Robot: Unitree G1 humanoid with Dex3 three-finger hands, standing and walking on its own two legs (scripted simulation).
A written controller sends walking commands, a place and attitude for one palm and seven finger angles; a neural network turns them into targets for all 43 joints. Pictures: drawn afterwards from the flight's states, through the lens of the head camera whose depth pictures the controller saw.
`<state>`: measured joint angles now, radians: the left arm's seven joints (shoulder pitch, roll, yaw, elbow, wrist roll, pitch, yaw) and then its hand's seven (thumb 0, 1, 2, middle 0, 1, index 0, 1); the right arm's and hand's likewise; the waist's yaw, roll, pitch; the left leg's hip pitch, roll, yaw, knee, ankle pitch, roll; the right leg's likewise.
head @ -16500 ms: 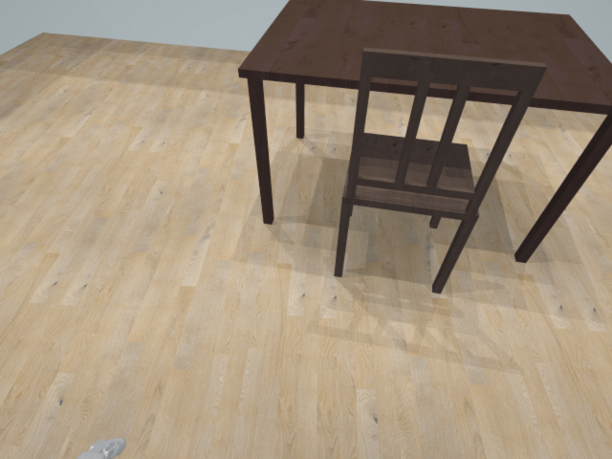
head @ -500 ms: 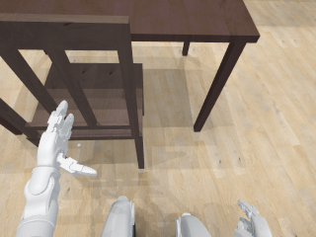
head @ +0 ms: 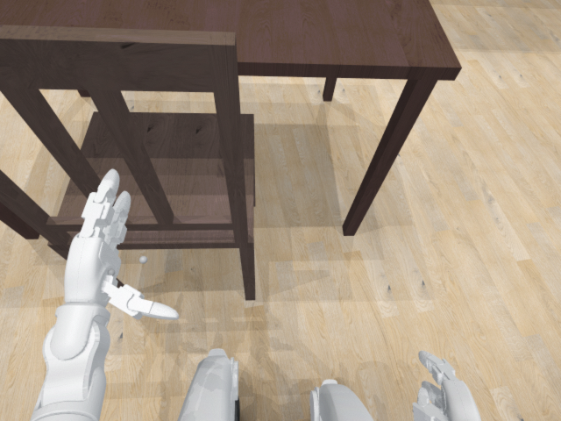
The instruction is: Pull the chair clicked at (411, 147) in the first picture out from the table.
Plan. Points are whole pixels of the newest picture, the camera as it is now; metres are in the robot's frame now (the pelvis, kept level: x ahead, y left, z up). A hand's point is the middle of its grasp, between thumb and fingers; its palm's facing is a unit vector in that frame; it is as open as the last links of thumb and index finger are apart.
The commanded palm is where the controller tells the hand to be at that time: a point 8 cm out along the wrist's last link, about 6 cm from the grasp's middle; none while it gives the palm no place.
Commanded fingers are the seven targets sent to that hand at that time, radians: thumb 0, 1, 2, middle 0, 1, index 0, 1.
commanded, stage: aim the fingers beside a spindle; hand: left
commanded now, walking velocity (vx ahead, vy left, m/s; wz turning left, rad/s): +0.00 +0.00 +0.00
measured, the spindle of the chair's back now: (78, 169) +0.46 +0.32 +0.03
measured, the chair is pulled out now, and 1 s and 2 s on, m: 0.00 0.00 0.00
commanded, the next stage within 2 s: push the fingers through the gap in 0.28 s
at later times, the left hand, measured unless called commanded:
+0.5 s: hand (129, 252) +0.33 +0.22 +0.03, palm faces +0.09 -0.99 -0.06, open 16.9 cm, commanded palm +0.31 +0.25 +0.03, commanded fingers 0.00 -0.50 0.30 -0.06 -0.08 -0.06 -0.08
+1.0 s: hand (138, 225) +0.37 +0.21 +0.03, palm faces +0.06 -1.00 -0.04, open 16.9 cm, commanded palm +0.35 +0.26 +0.03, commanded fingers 0.00 -0.50 0.30 -0.06 -0.08 -0.06 -0.08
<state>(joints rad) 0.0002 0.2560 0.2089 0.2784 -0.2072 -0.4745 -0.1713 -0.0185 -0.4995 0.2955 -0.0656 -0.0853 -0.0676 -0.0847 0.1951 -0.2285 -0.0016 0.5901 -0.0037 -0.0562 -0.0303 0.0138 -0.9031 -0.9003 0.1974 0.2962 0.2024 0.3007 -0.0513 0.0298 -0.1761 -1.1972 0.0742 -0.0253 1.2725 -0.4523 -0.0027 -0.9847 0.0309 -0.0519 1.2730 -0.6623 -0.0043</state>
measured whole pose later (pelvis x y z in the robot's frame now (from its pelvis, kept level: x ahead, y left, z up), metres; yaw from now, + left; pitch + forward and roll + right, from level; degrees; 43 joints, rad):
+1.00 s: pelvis +0.00 +0.00 +0.00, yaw +0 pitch +22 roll -4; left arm -0.25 0.32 0.29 0.58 -0.23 -0.44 -0.23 -0.02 -0.50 0.30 -0.06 -0.08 -0.06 -0.08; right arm 0.24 -0.25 0.00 0.63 0.00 -0.03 -0.03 0.01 -0.90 -0.90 0.20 0.30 0.20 0.30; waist -0.06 0.04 -0.18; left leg -1.21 0.08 -0.03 1.26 -0.45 0.00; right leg -1.00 0.04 -0.05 1.26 -0.65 -0.01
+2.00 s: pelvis +0.00 +0.01 +0.00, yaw -1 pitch +24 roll -4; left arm -0.51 0.36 0.33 0.81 -0.15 -0.47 -0.18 -0.02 -0.50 0.30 -0.06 -0.08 -0.07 -0.08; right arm 0.27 -0.23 0.01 0.64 -0.02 0.06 0.00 0.01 -0.90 -0.90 0.20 0.30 0.20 0.30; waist -0.10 0.04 -0.17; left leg -1.26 0.08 -0.02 1.28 -0.44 0.01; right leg -1.05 0.04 -0.05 1.27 -0.65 0.00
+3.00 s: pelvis +0.01 +0.01 +0.00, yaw -1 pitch +25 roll -4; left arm -0.49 0.36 0.34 0.78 -0.18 -0.45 -0.20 0.00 0.65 0.79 -0.43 -1.38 -0.42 -1.40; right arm 0.26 -0.24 0.00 0.63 -0.01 0.06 0.01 0.01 -0.90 -0.90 0.20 0.30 0.20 0.30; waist -0.10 0.04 -0.18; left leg -1.26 0.08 -0.02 1.28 -0.46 0.01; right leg -1.04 0.04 -0.04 1.27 -0.66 0.01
